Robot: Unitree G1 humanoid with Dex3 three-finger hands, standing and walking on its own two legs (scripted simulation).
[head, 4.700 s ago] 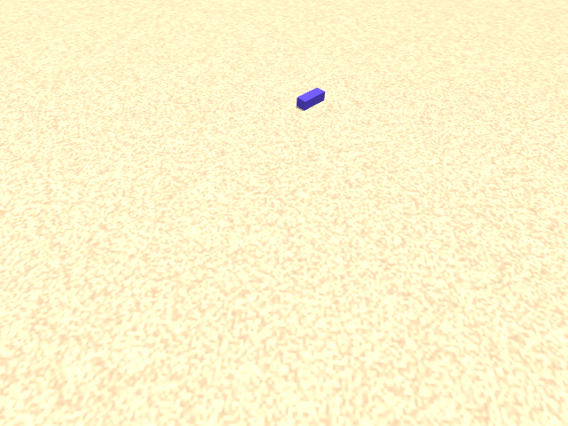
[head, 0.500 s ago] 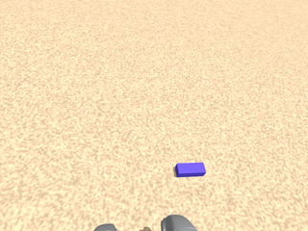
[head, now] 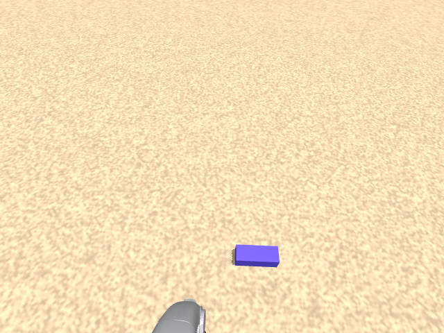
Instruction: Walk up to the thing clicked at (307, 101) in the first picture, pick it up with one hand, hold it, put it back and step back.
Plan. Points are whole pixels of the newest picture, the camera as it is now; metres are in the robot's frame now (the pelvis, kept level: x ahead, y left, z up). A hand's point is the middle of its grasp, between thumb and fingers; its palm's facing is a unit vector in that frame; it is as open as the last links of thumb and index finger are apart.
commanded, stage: walk up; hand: left
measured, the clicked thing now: (256, 255) +0.53 -0.12 -0.73
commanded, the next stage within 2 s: none
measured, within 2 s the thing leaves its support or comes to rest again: neither
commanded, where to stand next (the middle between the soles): +0.21 -0.43 m, yaw +4 degrees
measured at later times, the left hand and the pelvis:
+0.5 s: hand (176, 306) +0.18 +0.12 -0.16, palm faces -0.08 -0.93 -0.36, open 7.3 cm; pelvis +0.06 -0.18 -0.02, yaw -2 degrees
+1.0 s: hand (273, 324) +0.18 -0.09 -0.18, palm faces -0.05 -0.96 -0.27, open 7.4 cm; pelvis +0.13 -0.35 -0.01, yaw +1 degrees
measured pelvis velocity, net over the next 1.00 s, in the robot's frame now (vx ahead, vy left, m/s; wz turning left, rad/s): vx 0.13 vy -0.35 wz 0.01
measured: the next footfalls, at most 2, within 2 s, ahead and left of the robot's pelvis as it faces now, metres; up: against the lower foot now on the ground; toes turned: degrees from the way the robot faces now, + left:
left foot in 0.10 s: +0.14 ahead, +0.05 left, +0.00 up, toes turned +6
right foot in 0.52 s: +0.15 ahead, -0.39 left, +0.00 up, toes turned -3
